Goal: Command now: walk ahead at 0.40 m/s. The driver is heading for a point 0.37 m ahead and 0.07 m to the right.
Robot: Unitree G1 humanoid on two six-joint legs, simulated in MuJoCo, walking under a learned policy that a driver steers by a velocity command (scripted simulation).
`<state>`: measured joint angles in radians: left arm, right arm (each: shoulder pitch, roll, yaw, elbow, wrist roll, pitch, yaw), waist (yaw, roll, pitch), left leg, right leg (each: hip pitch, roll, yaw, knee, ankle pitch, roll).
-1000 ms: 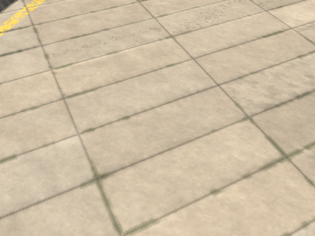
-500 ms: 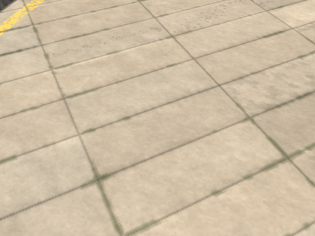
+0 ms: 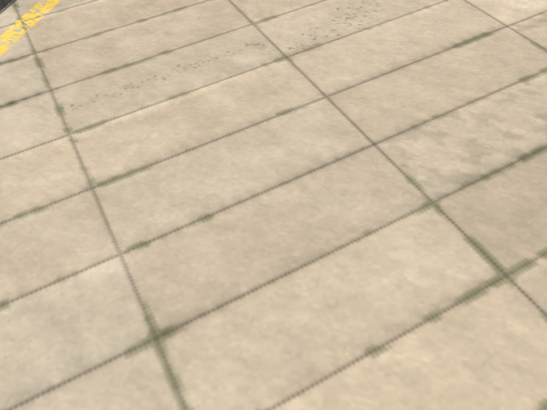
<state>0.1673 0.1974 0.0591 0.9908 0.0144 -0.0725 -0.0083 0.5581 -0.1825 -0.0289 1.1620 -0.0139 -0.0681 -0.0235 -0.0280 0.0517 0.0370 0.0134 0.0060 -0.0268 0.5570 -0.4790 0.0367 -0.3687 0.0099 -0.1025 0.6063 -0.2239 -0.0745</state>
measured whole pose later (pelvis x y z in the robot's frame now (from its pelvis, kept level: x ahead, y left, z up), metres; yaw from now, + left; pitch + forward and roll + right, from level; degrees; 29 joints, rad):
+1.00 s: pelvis +0.32 -0.02 +0.02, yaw -1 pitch -1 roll +0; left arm 0.34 0.11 -0.01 1.13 0.01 -0.02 0.04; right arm 0.30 -0.14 -0.01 1.08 -0.01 -0.02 -0.02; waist -0.02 0.01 0.01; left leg -0.21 -0.04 0.09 0.38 -0.14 0.07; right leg -0.15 0.00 -0.02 0.42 -0.24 -0.01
